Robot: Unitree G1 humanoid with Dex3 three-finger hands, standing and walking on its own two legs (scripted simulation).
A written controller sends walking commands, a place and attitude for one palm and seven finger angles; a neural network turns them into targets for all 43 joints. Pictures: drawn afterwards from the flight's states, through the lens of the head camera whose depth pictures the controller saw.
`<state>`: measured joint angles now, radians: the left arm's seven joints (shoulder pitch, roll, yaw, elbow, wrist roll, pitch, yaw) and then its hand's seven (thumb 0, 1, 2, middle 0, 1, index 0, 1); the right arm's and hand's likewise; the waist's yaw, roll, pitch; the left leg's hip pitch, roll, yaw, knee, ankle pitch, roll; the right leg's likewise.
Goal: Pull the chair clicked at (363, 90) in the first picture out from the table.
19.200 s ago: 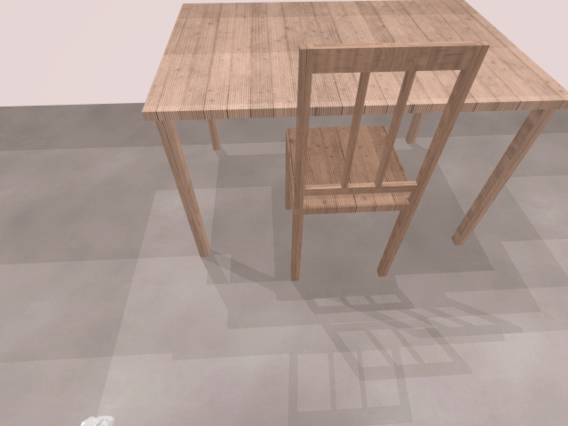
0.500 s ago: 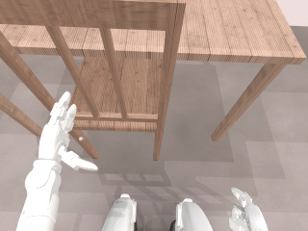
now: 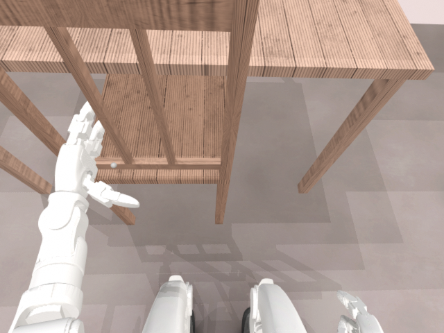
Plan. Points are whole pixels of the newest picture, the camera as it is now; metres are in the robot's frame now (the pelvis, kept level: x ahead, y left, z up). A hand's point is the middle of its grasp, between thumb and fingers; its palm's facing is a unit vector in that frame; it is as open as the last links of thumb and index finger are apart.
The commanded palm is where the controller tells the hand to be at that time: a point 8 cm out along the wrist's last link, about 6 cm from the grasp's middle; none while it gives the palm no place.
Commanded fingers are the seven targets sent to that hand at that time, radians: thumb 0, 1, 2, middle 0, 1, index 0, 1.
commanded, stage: push the fingers through the gap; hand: left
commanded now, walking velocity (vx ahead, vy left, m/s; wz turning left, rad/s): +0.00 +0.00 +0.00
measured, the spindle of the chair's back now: (103, 113) +0.48 +0.23 +0.05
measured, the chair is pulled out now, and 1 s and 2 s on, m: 0.00 0.00 0.00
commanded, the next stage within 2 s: hook a spindle and tug to test in 0.98 s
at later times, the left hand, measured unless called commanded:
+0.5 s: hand (113, 144) +0.43 +0.21 +0.03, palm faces +0.02 -1.00 -0.03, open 16.9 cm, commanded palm +0.42 +0.25 +0.02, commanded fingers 0.00 -0.50 0.30 -0.06 -0.08 -0.06 -0.08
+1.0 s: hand (120, 137) +0.45 +0.20 +0.02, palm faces +0.01 -1.00 -0.04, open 16.9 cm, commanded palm +0.43 +0.24 +0.02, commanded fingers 0.00 -0.50 0.30 -0.06 -0.08 -0.06 -0.08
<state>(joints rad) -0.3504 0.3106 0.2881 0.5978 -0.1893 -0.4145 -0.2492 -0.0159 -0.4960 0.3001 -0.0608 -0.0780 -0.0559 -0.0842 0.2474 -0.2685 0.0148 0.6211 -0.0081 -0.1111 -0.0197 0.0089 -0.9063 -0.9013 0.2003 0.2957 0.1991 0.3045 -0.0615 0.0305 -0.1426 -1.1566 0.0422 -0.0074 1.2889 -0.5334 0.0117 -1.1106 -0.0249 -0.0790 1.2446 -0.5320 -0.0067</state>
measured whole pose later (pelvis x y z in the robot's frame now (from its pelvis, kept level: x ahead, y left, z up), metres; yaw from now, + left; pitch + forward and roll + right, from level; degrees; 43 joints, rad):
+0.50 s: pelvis +0.00 +0.01 +0.00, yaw -1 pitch +25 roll -3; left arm -0.53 0.36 0.35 0.79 -0.16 -0.43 -0.26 -0.02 -0.50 0.30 -0.06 -0.08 -0.06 -0.08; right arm 0.26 -0.27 0.02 0.63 -0.02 -0.07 0.00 0.01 -0.91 -0.90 0.20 0.30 0.20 0.30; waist -0.09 0.03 -0.15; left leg -1.19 0.05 0.00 1.30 -0.54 0.02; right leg -1.15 -0.02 -0.07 1.25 -0.53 0.00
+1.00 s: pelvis +0.00 +0.01 +0.00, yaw -1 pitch +25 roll -3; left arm -0.60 0.37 0.35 0.87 -0.13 -0.45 -0.23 -0.02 -0.50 0.30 -0.06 -0.08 -0.06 -0.08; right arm 0.28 -0.26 0.02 0.63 -0.03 -0.03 0.01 0.01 -0.91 -0.90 0.20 0.30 0.20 0.30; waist -0.11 0.03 -0.14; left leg -1.21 0.05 0.00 1.30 -0.54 0.02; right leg -1.16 -0.02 -0.07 1.24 -0.52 0.01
